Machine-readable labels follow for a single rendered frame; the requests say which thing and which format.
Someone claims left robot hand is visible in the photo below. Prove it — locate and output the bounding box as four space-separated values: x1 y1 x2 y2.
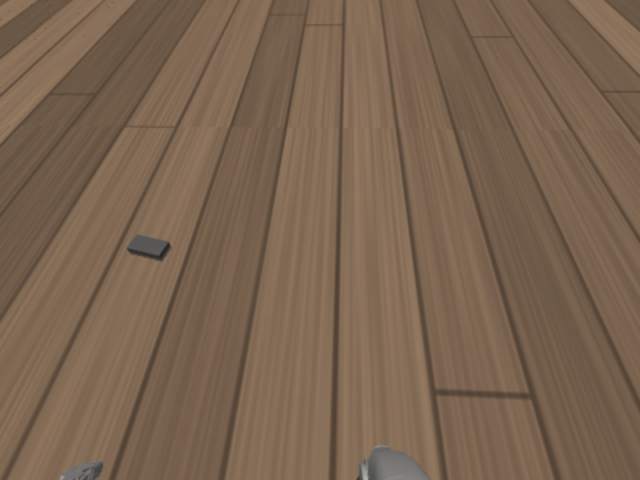
60 461 103 480

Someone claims small box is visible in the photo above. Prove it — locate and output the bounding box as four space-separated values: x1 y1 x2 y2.
127 234 171 260

